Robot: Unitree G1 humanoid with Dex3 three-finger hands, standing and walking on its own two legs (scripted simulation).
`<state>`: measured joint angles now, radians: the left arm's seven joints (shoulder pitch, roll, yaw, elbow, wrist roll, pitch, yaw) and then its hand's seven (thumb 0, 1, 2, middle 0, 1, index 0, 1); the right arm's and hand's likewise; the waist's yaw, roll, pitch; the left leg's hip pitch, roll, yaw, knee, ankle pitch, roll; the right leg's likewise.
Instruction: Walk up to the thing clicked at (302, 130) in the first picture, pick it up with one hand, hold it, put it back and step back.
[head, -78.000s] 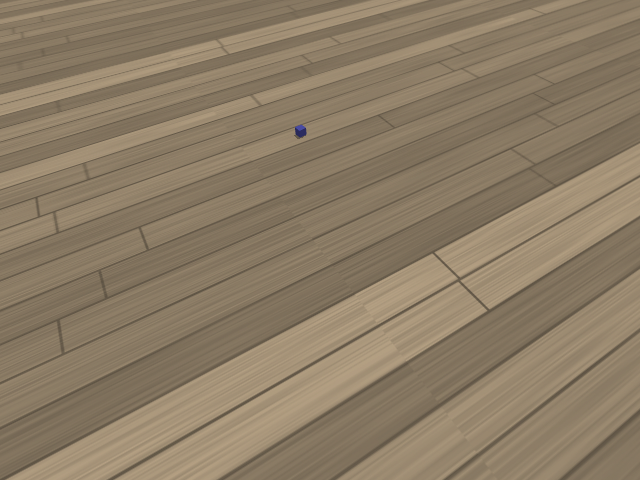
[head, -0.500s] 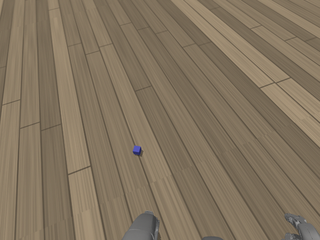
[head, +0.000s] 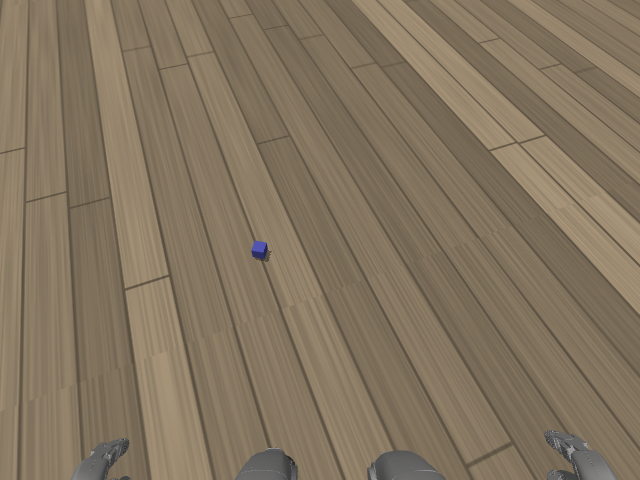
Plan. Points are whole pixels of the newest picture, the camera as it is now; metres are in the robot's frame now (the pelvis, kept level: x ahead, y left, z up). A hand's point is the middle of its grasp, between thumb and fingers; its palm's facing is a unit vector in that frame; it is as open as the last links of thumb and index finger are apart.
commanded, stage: step back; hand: left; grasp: from above
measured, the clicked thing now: (259, 249) +0.87 +0.25 -0.74
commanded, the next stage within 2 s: stand in 1.30 s
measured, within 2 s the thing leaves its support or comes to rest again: neither
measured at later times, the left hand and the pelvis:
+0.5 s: hand out of the picture -0.08 +0.28 -0.14, palm faces +0.07 -0.91 -0.41, open 7.4 cm; pelvis -0.13 -0.01 +0.00, yaw +3 degrees
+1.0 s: hand out of the picture -0.07 +0.27 -0.16, palm faces +0.11 -0.93 -0.36, open 7.4 cm; pelvis -0.11 +0.00 +0.00, yaw +4 degrees
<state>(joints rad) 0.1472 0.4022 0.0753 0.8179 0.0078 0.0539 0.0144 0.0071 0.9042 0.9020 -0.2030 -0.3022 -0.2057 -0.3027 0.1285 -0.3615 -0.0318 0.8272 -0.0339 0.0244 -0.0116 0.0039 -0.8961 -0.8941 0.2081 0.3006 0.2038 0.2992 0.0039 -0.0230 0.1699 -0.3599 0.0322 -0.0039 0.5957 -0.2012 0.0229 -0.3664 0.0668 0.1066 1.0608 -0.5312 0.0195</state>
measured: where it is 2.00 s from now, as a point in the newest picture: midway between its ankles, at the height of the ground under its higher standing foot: outside the picture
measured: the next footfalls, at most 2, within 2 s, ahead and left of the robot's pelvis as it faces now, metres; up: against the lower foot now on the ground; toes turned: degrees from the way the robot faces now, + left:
right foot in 0.10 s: -0.07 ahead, -0.14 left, +0.00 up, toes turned +2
left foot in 0.40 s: -0.10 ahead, +0.11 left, +0.00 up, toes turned +2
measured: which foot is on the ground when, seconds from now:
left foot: down 0.00-0.12, up 0.14-0.38, down 0.40-0.68, up 0.70-0.90, down 0.92-1.00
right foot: up 0.00-0.08, down 0.10-1.00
